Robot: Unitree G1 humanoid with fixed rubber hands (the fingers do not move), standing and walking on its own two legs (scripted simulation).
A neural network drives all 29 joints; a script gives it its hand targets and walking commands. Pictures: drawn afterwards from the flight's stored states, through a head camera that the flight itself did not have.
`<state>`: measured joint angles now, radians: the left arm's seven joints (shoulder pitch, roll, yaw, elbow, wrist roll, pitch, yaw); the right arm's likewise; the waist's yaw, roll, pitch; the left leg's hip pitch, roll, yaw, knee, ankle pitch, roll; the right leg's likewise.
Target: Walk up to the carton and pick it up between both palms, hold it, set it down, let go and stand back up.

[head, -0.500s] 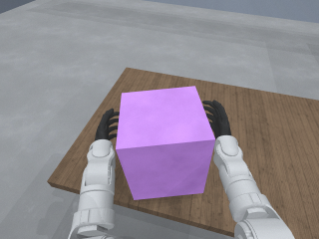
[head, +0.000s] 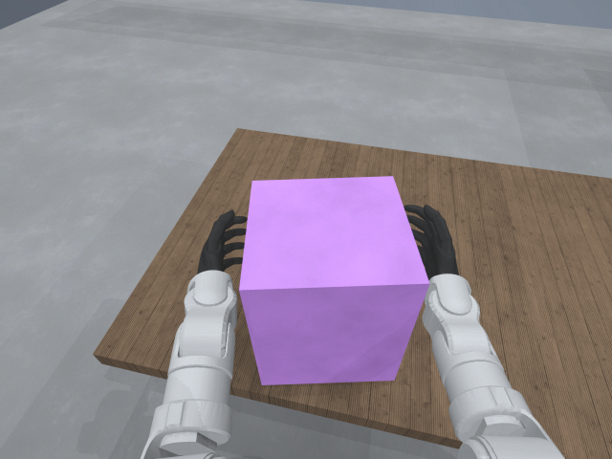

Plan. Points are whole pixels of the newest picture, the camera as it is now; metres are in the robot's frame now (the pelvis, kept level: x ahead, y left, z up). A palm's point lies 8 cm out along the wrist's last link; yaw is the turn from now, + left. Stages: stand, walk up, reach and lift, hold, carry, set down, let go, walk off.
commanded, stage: set down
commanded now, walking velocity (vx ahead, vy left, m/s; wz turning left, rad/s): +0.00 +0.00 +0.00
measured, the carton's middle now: (325, 283) +0.39 -0.05 +0.01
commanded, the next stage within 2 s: none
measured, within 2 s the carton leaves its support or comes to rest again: rests again in 0.18 s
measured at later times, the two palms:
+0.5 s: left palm (218, 269) +0.37 +0.10 +0.08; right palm (438, 265) +0.36 -0.20 +0.07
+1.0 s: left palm (217, 272) +0.37 +0.10 +0.07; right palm (436, 269) +0.36 -0.20 +0.07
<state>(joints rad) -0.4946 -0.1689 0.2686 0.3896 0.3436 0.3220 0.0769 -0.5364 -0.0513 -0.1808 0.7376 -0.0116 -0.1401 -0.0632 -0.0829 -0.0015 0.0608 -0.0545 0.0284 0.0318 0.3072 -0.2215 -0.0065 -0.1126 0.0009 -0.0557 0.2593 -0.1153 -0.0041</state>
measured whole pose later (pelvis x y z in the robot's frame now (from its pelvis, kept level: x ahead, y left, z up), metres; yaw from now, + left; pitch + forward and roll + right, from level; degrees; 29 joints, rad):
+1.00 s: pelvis +0.00 +0.00 +0.00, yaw +0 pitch -1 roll -1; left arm -0.53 -0.21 0.39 0.53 0.40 0.10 0.05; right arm -0.56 0.04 -0.41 0.81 -0.21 -0.26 0.01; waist -0.07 -0.01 0.07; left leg -0.06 0.03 0.04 0.29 -0.21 -0.01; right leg -0.12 0.00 -0.07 0.25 -0.11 -0.01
